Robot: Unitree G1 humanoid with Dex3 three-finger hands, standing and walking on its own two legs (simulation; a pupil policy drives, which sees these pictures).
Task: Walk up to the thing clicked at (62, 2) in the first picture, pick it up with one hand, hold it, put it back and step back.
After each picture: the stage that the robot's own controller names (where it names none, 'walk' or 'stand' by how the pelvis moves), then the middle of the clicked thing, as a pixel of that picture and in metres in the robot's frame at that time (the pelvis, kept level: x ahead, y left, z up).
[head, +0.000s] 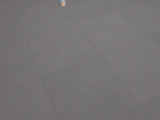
stand; (62, 1) +2.30 +0.35 -0.72
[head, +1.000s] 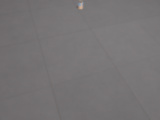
walk; (80, 4) +2.17 +0.14 -0.70
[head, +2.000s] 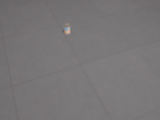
walk; (67, 28) +1.52 +0.18 -0.71
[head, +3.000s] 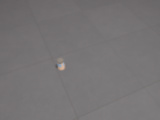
walk; (60, 63) +0.97 +0.23 -0.71
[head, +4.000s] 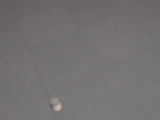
walk; (56, 104) +0.57 +0.26 -0.70
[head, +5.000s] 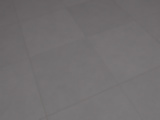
stand; out of the picture +0.32 +0.26 -0.71
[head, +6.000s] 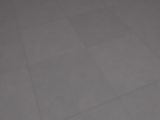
stand; out of the picture +0.29 +0.22 -0.72
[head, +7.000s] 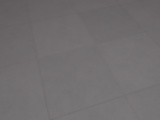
stand; out of the picture +0.32 +0.20 -0.72
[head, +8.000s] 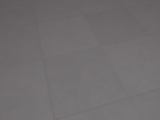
stand; out of the picture +0.33 +0.15 -0.72
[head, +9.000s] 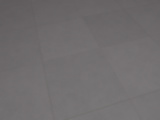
stand; out of the picture +0.33 +0.16 -0.73
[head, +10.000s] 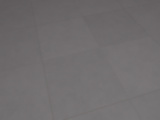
stand; out of the picture +0.32 +0.17 -0.73
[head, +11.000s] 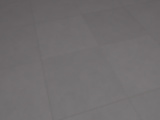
stand; out of the picture +0.32 +0.17 -0.73
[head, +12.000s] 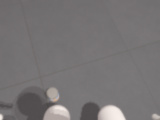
go down; (53, 94) +0.37 +0.17 -0.52
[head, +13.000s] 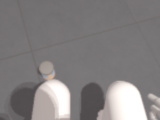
go down; (47, 70) +0.42 +0.18 -0.33
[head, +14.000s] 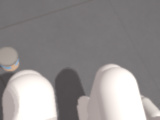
close in; (8, 60) +0.40 +0.21 -0.24
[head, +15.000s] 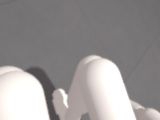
close; out of the picture +0.40 +0.23 -0.22
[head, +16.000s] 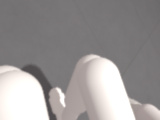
lift; out of the picture +0.39 +0.24 -0.22
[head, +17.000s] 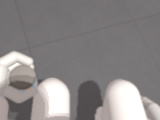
lift; (25, 80) +0.30 +0.21 -0.06
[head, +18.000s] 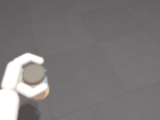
hold; (36, 82) +0.32 +0.17 +0.06
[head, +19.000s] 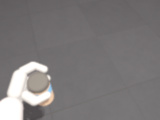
hold; (41, 89) +0.31 +0.16 +0.01
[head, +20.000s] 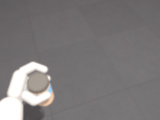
hold; (41, 90) +0.31 +0.16 +0.01
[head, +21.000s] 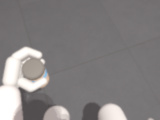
crouch; (36, 74) +0.36 +0.17 -0.05
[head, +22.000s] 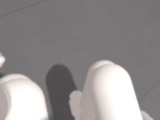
lower; out of the picture +0.40 +0.22 -0.18
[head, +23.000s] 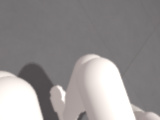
lower; out of the picture +0.41 +0.26 -0.22
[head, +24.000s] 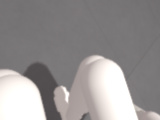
lower; out of the picture +0.40 +0.25 -0.22
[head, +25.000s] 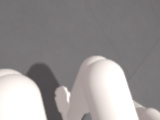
lower; out of the picture +0.39 +0.25 -0.22
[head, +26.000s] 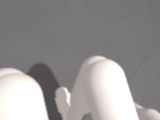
lower; out of the picture +0.39 +0.25 -0.22
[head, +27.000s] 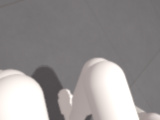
withdraw; out of the picture +0.37 +0.20 -0.23
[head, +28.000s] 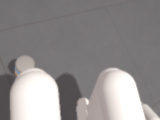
stand; (24, 67) +0.38 +0.18 -0.26
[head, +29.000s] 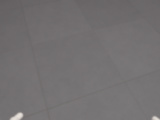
stand; out of the picture +0.30 +0.13 -0.63
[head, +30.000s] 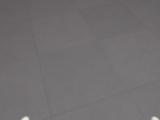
stand; out of the picture +0.31 +0.14 -0.66
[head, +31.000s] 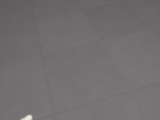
stand; out of the picture +0.31 +0.13 -0.67
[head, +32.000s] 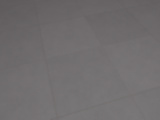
walk; out of the picture +0.33 +0.13 -0.72
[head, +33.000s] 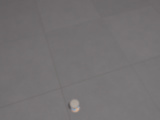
walk; (74, 105) +0.44 +0.10 -0.70
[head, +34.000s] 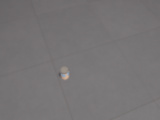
walk; (64, 73) +0.72 +0.16 -0.70
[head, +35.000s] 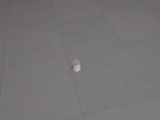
stand; (76, 65) +0.98 +0.14 -0.71
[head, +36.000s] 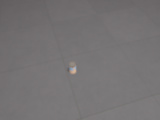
stand; (72, 67) +0.96 +0.14 -0.73
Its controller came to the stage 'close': yes
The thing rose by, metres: 0.73
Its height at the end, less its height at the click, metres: +0.00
